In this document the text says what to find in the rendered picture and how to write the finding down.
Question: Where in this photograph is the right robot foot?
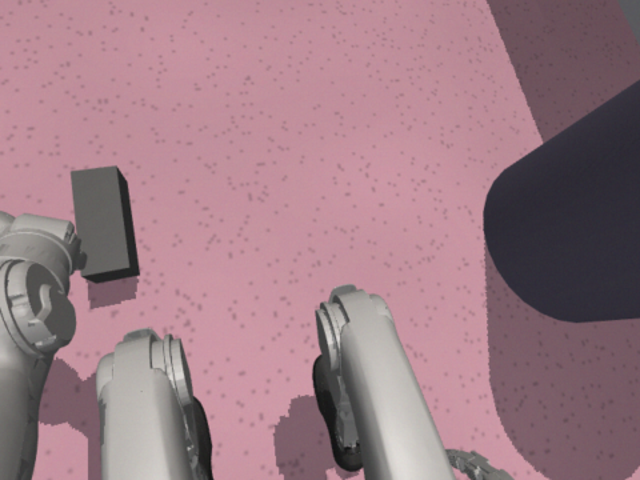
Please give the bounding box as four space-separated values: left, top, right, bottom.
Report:
313 354 363 472

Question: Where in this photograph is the left robot arm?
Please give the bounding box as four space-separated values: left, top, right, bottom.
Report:
0 213 82 480

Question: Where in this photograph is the left robot hand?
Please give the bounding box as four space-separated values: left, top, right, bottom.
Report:
0 211 87 271

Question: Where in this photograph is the right robot hand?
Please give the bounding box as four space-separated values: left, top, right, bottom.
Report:
445 449 515 480

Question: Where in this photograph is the left robot foot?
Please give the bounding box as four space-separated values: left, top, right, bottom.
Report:
192 396 213 480

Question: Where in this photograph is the carton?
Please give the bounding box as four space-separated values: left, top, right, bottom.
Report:
70 166 140 284

